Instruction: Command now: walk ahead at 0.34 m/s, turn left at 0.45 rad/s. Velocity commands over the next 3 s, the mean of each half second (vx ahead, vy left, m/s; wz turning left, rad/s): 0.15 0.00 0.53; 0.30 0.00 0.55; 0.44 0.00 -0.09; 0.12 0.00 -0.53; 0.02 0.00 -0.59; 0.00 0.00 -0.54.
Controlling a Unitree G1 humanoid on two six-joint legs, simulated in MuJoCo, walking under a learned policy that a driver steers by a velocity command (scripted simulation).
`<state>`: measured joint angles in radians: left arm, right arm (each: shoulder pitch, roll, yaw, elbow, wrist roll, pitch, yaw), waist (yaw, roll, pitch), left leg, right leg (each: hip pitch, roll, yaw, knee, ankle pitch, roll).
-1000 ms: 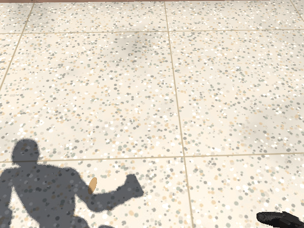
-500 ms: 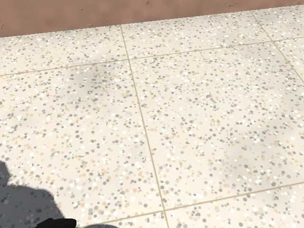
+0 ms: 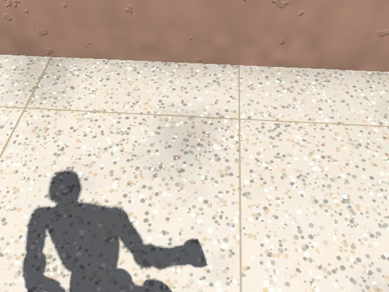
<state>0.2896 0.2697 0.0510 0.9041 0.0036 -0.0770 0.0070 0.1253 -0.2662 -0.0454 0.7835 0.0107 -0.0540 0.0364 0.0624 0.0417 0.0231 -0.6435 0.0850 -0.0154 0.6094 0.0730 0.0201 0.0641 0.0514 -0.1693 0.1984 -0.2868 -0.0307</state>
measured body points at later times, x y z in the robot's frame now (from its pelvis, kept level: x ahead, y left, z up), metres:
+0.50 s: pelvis +0.16 +0.01 +0.00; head +0.20 +0.03 +0.44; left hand +0.23 +0.32 -0.11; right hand +0.39 -0.23 -0.09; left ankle +0.19 +0.11 -0.74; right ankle +0.26 -0.13 -0.71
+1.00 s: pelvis +0.26 +0.07 +0.00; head +0.28 +0.09 +0.45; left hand +0.11 +0.33 -0.12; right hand +0.58 -0.01 -0.07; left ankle +0.25 +0.22 -0.73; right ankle +0.26 -0.12 -0.74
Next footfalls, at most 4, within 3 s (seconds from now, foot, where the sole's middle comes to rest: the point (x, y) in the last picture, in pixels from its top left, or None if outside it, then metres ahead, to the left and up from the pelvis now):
0.08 left None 0.23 0.11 -0.77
0.56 right None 0.29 -0.10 -0.77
1.02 left None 0.28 0.24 -0.77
1.52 right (149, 231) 0.68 0.25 -0.77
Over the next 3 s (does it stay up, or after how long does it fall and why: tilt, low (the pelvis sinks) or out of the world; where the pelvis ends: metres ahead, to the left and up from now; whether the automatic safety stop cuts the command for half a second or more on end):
stays up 0.59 0.33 0.00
